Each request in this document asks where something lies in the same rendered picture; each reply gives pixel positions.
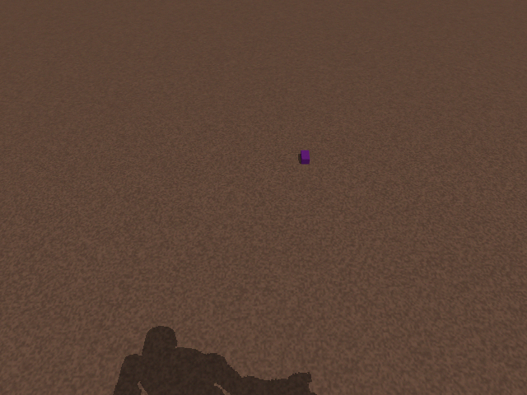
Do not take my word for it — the small box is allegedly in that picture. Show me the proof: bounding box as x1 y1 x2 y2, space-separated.
301 150 310 164

